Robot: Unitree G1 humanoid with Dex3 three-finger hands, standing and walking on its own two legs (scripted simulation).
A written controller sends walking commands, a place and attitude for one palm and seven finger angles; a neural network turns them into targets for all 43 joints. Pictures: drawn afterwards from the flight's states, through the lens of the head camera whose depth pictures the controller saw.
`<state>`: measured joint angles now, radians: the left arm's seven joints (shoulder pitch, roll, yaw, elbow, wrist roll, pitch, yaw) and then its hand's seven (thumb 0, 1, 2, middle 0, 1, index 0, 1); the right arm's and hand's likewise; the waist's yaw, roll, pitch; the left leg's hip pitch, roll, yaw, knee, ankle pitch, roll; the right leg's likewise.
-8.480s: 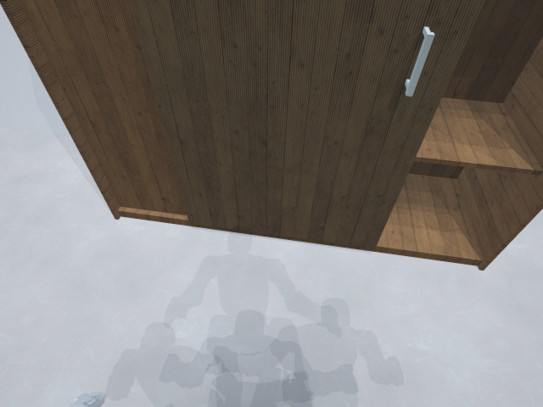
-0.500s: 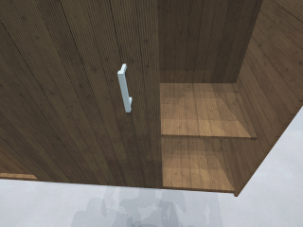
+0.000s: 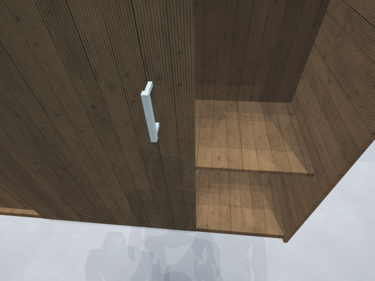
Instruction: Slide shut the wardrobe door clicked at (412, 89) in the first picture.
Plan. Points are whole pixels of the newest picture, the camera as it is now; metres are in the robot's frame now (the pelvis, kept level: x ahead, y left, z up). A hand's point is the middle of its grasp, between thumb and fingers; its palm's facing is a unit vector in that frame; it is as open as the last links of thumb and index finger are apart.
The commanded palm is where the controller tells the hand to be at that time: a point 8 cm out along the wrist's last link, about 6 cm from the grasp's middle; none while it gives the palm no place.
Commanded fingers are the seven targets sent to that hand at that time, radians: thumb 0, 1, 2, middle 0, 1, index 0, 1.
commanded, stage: come to a stop and stand still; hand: left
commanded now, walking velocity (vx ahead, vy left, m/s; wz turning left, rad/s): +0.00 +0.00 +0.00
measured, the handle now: (151, 113) +0.48 +0.11 +0.11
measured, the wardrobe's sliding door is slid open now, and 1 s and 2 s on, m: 0.46 0.46 0.46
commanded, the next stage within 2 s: look again from close up in 0.20 s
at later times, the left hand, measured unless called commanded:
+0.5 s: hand out of the picture -0.01 +0.15 -0.17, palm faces +0.04 -0.98 -0.19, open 7.4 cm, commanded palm none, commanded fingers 0.00 0.90 0.90 -0.20 -0.30 -0.20 -0.30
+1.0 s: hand out of the picture -0.01 +0.15 -0.17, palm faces +0.04 -0.98 -0.19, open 7.4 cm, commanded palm none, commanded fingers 0.00 0.90 0.90 -0.20 -0.30 -0.20 -0.30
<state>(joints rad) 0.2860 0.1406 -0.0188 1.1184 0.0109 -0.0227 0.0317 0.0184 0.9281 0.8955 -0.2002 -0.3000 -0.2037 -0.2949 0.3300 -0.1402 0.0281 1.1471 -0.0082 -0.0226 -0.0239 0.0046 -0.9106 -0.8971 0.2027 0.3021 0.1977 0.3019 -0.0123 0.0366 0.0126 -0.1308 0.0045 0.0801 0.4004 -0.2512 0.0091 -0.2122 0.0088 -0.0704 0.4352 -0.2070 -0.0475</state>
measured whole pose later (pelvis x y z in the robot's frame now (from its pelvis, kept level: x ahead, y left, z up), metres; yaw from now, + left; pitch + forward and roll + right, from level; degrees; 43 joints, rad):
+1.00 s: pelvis +0.01 -0.02 +0.00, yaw +1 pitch -1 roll +1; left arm 0.32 0.13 -0.02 1.12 0.01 -0.02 0.04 0.01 0.91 0.90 -0.20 -0.30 -0.20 -0.29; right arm 0.35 -0.13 0.03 1.16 -0.01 -0.02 -0.03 0.00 -0.91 -0.90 0.20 0.30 0.20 0.30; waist 0.00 0.02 0.00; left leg -0.12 0.03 0.06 0.38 -0.25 -0.01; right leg -0.19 0.03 -0.09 0.40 -0.20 -0.07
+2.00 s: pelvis +0.00 -0.01 +0.00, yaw +1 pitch -1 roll +1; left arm 0.34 0.13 -0.01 1.12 0.01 -0.02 0.03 0.01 0.91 0.90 -0.20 -0.30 -0.20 -0.29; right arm 0.35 -0.11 0.02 1.16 0.00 -0.02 -0.03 0.00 -0.91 -0.90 0.20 0.30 0.20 0.30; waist 0.01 0.01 -0.01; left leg -0.12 0.02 0.06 0.39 -0.24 -0.01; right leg -0.19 0.03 -0.09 0.40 -0.20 -0.07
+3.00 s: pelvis -0.02 -0.01 -0.07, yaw +3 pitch +9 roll -1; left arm 0.51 0.25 0.15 -0.08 -0.27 -0.44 -0.25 0.02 0.42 0.69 -0.24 -0.61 -0.24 -0.60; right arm 0.14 -0.23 -0.03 0.55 0.05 -0.27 -0.06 0.01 -0.91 -0.90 0.20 0.30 0.20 0.30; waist 0.03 0.00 -0.07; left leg -0.71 0.02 -0.02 1.05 -0.51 0.00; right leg -0.72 -0.01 -0.15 1.00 -0.44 -0.07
